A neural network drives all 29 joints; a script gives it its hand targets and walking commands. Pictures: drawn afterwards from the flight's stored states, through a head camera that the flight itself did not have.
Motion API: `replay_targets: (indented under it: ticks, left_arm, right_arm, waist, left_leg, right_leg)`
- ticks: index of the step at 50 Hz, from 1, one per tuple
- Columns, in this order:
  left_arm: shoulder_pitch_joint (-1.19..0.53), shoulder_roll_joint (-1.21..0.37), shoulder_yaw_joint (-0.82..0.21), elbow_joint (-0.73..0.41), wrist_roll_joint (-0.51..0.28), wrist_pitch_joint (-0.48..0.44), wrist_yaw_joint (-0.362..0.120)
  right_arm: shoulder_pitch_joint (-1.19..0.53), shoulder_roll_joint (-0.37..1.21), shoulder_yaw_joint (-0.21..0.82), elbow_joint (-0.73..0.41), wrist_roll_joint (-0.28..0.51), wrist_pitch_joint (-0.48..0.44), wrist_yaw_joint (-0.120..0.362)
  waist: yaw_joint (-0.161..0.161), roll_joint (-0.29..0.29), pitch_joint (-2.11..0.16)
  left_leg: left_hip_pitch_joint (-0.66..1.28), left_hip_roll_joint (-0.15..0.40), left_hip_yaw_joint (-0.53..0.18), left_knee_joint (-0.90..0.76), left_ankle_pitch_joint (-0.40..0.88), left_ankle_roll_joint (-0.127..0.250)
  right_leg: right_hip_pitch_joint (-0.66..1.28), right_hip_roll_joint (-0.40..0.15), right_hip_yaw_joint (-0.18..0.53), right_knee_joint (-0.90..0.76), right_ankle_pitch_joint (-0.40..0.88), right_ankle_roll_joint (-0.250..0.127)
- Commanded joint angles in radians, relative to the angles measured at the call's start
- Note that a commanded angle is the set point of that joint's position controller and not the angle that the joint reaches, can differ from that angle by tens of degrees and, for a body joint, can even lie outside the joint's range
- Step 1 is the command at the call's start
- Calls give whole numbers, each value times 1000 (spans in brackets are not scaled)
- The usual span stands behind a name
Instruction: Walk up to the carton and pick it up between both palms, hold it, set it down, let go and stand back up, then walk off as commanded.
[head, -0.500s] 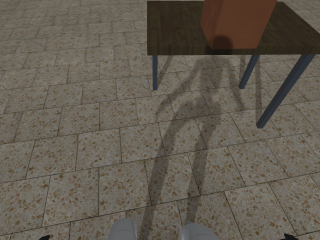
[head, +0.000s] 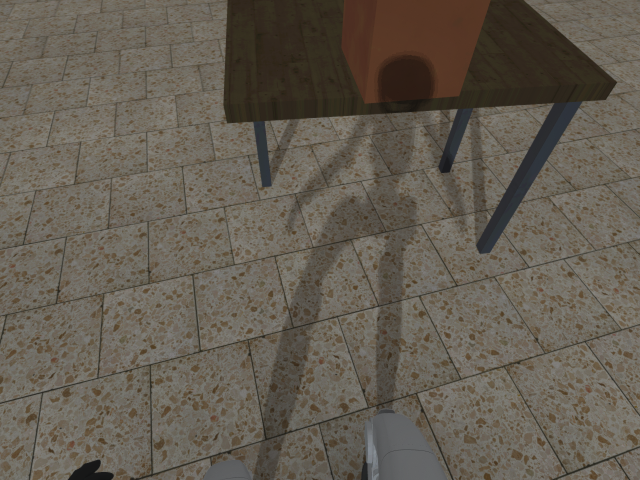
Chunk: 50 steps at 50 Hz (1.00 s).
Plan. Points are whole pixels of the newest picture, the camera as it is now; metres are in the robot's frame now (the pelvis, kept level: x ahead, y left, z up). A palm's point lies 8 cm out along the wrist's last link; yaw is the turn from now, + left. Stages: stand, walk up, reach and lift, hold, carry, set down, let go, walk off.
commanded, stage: walk up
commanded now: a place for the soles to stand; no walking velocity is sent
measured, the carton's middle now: (404, 21) +0.93 -0.22 +0.11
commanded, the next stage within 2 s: none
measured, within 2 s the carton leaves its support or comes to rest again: neither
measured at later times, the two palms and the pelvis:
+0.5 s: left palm out of the picture +0.13 +0.26 -0.10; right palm (620, 412) +0.18 -0.39 -0.06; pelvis +0.10 -0.06 +0.01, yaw +1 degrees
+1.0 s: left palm (207, 402) +0.23 +0.16 -0.09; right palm out of the picture +0.25 -0.49 -0.08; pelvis +0.18 -0.16 +0.01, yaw +1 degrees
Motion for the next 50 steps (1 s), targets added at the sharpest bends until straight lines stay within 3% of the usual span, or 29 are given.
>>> replay_targets:
  ticks: [1, 2, 3, 4, 7, 8, 11, 12, 16, 18, 20, 22, 23, 24, 25, 26, 28, 30, 35, 39, 41, 42, 43, 44, 45, 46, 47, 48, 50]
  left_arm:
    - [362, 277, 131, 42, -3, -50, 33]
    - [309, 355, 125, -12, -6, -53, 50]
    - [166, 383, 127, -46, -20, -44, 48]
    - [76, 385, 129, -66, -29, -43, 51]
    - [71, 299, 99, -45, -18, -55, 67]
    - [49, 282, 98, -37, -8, -60, 63]
    - [49, 259, 88, -38, -9, -64, 57]
    - [55, 249, 83, -44, -4, -64, 55]
    - [96, 272, 87, -43, 2, -64, 55]
    - [130, 278, 82, -46, 5, -59, 58]
    - [130, 281, 83, -48, 3, -56, 60]
    - [57, 257, 71, -71, -5, -44, 56]
    - [-27, 225, 53, -106, -11, -38, 55]
    - [-26, 122, 29, -113, -15, -44, 49]
    - [-21, 87, 22, -135, -5, -43, 46]
    - [-64, 219, 52, -126, 1, -29, 52]
    - [-68, 206, 45, -93, 0, -21, 46]
    - [7, 184, 51, -76, 5, -21, 39]
    - [-66, 190, 60, -107, 11, -10, 27]
    - [-76, 223, 70, -98, 2, -14, 16]
    - [24, 212, 78, -55, -15, -22, 18]
    - [133, 188, 81, -13, -21, -33, 25]
    - [307, 210, 107, 54, -21, -42, 38]
    - [353, 279, 113, 67, -5, -52, 61]
    - [251, 349, 111, 3, -5, -57, 73]
    - [145, 375, 111, -25, -17, -50, 71]
    - [67, 359, 109, -38, -25, -47, 72]
    - [67, 344, 109, -24, -32, -52, 78]
    - [117, 284, 84, 4, -27, -70, 93]
  right_arm:
    - [-101, -195, -90, -6, -14, -9, -19]
    - [-70, -139, -64, -38, 15, -5, -23]
    - [-119, -231, -96, -36, 23, 5, -30]
    - [-64, -280, -115, 0, 19, 15, -25]
    - [-17, -267, -113, 35, 31, 28, -5]
    - [-4, -250, -112, 35, 33, 29, -1]
    - [-11, -265, -122, 21, 25, 26, 6]
    - [-33, -255, -118, 13, 24, 23, 8]
    - [-81, -263, -108, -24, 23, 18, 10]
    - [-109, -248, -108, -39, 15, 8, 7]
    - [-93, -244, -107, -31, 25, 1, 5]
    - [23, -236, -113, 0, 24, -16, -2]
    - [156, -236, -124, 33, 24, -26, -10]
    - [292, -301, -152, 77, -5, -37, -25]
    - [295, -411, -171, 59, 4, -33, -33]
    - [238, -442, -174, 32, 29, -24, -35]
    - [132, -382, -153, 26, 27, -19, -41]
    - [97, -331, -133, 21, 24, -21, -39]
    - [88, -376, -149, 17, 7, -29, -31]
    - [4, -417, -163, 5, 1, -29, -31]
    - [-95, -403, -154, -2, -3, -21, -26]
    - [-148, -364, -140, -12, -8, -13, -25]
    - [-113, -286, -119, 4, -22, 2, -27]
    - [-57, -136, -75, 5, -7, 10, -13]
    - [-53, -130, -64, -27, 15, 9, -22]
    - [-105, -232, -97, -21, 20, 17, -25]
    - [-88, -266, -107, -4, 16, 17, -24]
    - [-64, -274, -112, 4, 11, 22, -17]
    - [-45, -232, -100, 19, 18, 24, -1]
  waist:
    - [273, -230, -159]
    - [227, -402, -112]
    - [182, -235, -88]
    - [115, -57, -38]
    - [91, 0, 81]
    - [88, -64, 90]
    - [82, -27, 99]
    - [93, -50, 95]
    - [124, -9, 125]
    - [127, -17, 88]
    - [124, -50, 45]
    - [52, -26, -32]
    - [-35, -10, -89]
    - [-102, 224, -175]
    - [-72, 391, -140]
    - [-83, 253, -136]
    - [-22, 133, -21]
    - [9, 173, -60]
    - [-27, 243, -69]
    - [-14, 246, -55]
    - [59, 270, -66]
    - [140, 207, -122]
    - [210, 35, -209]
    - [219, -258, -152]
    - [166, -331, -100]
    - [136, -180, -62]
    - [93, -89, -10]
    - [80, -40, 34]
    - [80, -16, 52]
  left_leg:
    - [-425, -33, 36, 377, 254, 61]
    - [-606, -188, -61, 471, -36, 29]
    - [-552, -145, -126, 507, -60, 35]
    - [-534, -104, -120, 519, 7, 29]
    - [-430, -42, -84, 383, 188, 29]
    - [-391, -37, -76, 334, 205, 31]
    - [-339, -34, -66, 231, 197, 32]
    - [-347, -27, -58, 199, 179, 31]
    - [-377, -31, -68, 103, 110, 33]
    - [-360, -30, -39, 23, 3, 41]
    - [-285, -54, -1, -71, -6, 42]
    - [-50, -81, 25, -233, 119, 71]
    - [241, -122, 18, -362, 176, 92]
    - [435, -10, -212, -448, 129, 117]
    - [504, 249, -717, -619, 72, 214]
    - [461, 324, -852, -655, -24, 308]
    - [358, 258, -648, -590, 110, 283]
    - [323, 215, -502, -531, 240, 238]
    - [228, 216, -437, -495, 153, 271]
    - [107, 215, -439, -481, -5, 268]
    - [-58, 172, -336, -419, 17, 223]
    - [-157, 113, -220, -256, 145, 173]
    - [-245, 50, -134, 60, 250, 125]
    - [-398, -90, -26, 361, 120, 51]
    - [-558, -185, -67, 411, -34, 27]
    - [-503, -143, -103, 418, -48, 27]
    - [-502, -101, -78, 408, -9, 25]
    - [-521, -68, -79, 397, 52, 23]
    - [-447, -48, -60, 319, 106, 37]
  right_leg:
    - [655, 59, 137, -459, -77, 84]
    - [583, -113, 636, -724, -153, 33]
    - [455, -212, 865, -936, -401, -30]
    - [421, -233, 855, -940, -569, -19]
    - [294, -153, 575, -845, -357, 45]
    - [287, -132, 519, -845, -285, 51]
    - [286, -133, 444, -820, -222, 25]
    - [308, -133, 441, -795, -186, -20]
    - [382, -160, 463, -782, -140, -45]
    - [400, -192, 466, -724, -12, -110]
    - [436, -172, 416, -654, 188, -115]
    - [314, -136, 305, -484, 387, -123]
    - [146, -60, 176, -296, 483, -74]
    - [8, 44, 41, 23, 535, -21]
    - [-239, 151, -14, 171, 15, 49]
    - [-269, 110, 48, 248, -84, 57]
    - [-300, 75, 102, 272, -33, 64]
    - [-241, 60, 99, 231, 29, 59]
    - [-216, 7, 39, 118, -12, 69]
    - [-120, -21, 41, -19, 26, 57]
    - [110, -7, 4, -154, 81, 62]
    - [334, 33, -35, -310, 109, 61]
    - [570, 72, 5, -389, 62, 70]
    - [617, -5, 214, -533, -19, 96]
    - [531, -182, 662, -783, -33, 33]
    - [440, -252, 819, -879, -127, -63]
    - [418, -253, 758, -838, -177, -86]
    - [426, -242, 675, -789, -168, -54]
    - [401, -190, 557, -695, 142, -47]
